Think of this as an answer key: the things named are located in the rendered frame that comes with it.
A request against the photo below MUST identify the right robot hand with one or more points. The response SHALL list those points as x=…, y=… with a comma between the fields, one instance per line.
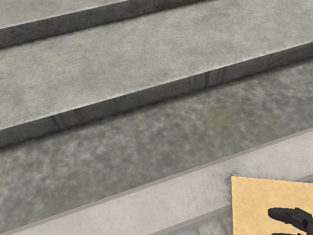
x=297, y=217

